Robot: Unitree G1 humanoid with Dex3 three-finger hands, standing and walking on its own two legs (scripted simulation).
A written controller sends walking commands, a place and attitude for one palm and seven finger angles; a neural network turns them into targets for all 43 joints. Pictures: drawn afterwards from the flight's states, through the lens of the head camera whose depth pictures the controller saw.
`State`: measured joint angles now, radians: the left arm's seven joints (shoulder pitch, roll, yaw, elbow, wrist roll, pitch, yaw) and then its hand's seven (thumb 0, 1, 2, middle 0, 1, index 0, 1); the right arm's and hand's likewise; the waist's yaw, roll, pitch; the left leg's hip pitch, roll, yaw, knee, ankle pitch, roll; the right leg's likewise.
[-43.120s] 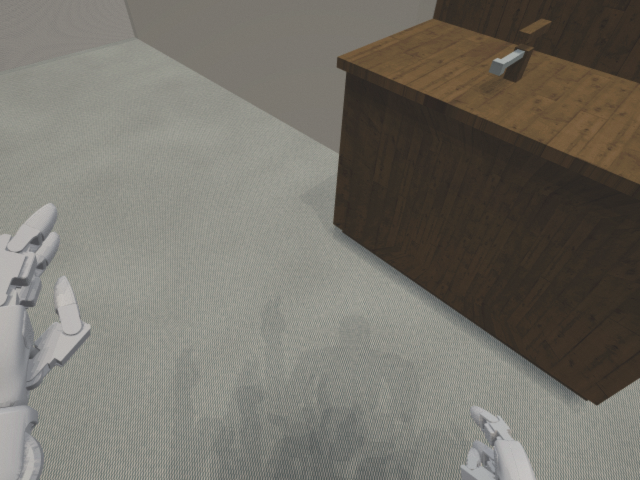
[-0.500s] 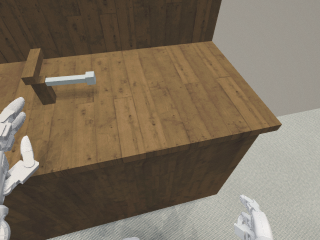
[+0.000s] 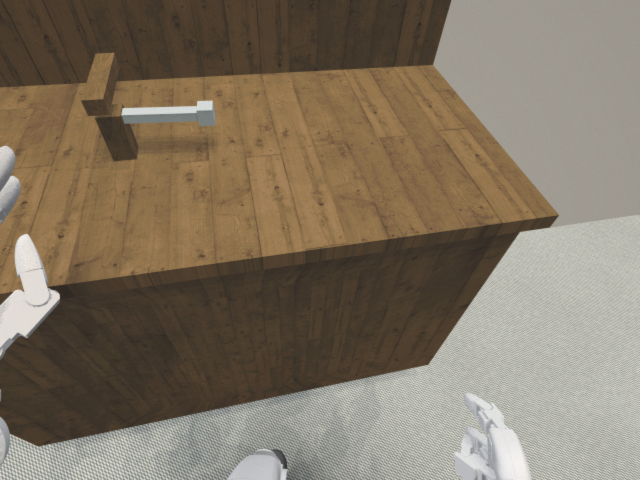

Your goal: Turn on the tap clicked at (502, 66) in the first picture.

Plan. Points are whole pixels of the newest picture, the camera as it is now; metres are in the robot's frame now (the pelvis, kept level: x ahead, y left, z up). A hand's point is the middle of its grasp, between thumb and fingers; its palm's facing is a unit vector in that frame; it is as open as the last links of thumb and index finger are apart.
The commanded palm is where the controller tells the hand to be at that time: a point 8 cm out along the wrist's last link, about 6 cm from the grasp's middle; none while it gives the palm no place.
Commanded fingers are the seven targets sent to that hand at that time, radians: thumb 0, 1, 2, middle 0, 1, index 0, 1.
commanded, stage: step back with the hand held close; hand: left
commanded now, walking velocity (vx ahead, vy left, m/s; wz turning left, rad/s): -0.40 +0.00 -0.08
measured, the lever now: (206, 113) +0.61 +0.23 +0.12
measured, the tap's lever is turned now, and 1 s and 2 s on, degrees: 86 86 86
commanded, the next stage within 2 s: stop stepping back and stand still in 0.22 s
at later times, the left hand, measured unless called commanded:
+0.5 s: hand out of the picture +0.09 +0.22 +0.19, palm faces +0.31 -0.86 -0.40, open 7.4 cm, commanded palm +0.04 +0.28 +0.20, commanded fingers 0.00 0.90 0.90 -0.20 -0.30 -0.20 -0.30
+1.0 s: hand out of the picture +0.01 +0.19 +0.20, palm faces +0.36 -0.87 -0.35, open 7.4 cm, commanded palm -0.04 +0.24 +0.20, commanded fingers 0.00 0.90 0.90 -0.20 -0.30 -0.20 -0.30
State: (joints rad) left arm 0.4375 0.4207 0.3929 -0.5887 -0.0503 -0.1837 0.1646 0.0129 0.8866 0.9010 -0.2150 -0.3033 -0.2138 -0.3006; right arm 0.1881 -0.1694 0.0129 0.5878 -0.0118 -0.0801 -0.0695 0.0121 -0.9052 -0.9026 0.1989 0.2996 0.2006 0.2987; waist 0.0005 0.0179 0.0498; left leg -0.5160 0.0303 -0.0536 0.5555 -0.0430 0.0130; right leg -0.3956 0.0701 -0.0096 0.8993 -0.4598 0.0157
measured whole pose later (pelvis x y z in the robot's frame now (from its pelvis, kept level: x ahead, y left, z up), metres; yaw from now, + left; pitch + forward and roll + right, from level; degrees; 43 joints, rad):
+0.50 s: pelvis -0.13 +0.00 +0.01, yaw -1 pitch +0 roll +2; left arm 0.52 0.42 0.38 -0.64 -0.06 -0.17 0.15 0.01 0.89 0.90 -0.22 -0.30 -0.21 -0.30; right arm 0.15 -0.19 -0.02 0.52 0.02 -0.05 -0.06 0.01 -0.91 -0.90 0.20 0.30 0.20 0.30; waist -0.03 -0.10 0.06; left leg -0.21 0.01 0.07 0.51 -0.31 -0.02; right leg -0.47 0.01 0.01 0.76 -0.39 0.00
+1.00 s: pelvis -0.21 -0.04 +0.01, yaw -1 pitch -2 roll +1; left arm 0.47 0.39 0.32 -0.53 -0.05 -0.15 0.17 0.01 0.89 0.90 -0.22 -0.30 -0.21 -0.30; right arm 0.23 -0.20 0.02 0.62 -0.01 -0.10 -0.09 0.01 -0.91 -0.90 0.20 0.30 0.20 0.30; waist -0.04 -0.03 -0.03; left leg -0.23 0.02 0.06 0.55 -0.35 0.06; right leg -0.43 0.05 -0.10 0.71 -0.40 -0.04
